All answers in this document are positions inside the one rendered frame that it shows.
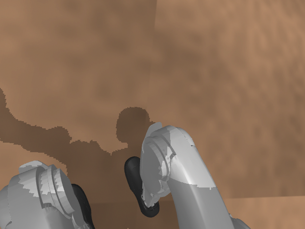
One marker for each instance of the left robot foot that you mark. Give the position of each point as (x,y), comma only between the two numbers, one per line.
(84,204)

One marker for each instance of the right robot foot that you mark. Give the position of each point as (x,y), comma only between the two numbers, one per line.
(132,173)

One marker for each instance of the right robot hand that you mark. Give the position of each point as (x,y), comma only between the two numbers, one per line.
(239,224)

